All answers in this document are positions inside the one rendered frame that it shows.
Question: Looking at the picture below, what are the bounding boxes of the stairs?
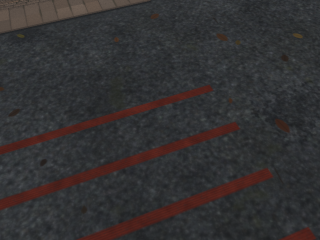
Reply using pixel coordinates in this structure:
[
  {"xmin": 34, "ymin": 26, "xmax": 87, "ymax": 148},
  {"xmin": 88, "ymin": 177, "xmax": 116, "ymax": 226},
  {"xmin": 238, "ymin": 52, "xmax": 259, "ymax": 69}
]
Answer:
[{"xmin": 0, "ymin": 0, "xmax": 47, "ymax": 10}]

